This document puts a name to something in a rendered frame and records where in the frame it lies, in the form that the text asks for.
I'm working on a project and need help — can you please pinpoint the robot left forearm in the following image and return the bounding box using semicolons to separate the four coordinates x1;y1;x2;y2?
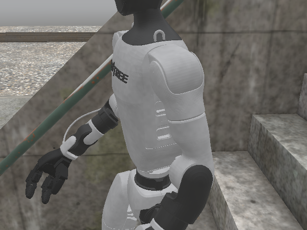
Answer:
145;165;213;230

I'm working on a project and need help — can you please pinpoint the right robot upper arm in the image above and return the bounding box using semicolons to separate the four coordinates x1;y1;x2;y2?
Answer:
109;30;129;118

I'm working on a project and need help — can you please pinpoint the left robot upper arm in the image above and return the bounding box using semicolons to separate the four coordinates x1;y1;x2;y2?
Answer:
148;44;214;189

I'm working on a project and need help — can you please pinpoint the robot right forearm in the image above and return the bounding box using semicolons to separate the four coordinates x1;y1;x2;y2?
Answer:
60;99;118;160

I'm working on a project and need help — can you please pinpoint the right robot hand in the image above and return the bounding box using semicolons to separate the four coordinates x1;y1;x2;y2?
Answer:
25;148;72;204

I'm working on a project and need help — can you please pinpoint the right robot thigh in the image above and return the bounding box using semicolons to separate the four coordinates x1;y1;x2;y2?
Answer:
102;170;137;230

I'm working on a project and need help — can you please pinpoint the robot head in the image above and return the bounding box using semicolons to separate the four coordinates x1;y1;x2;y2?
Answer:
115;0;182;46

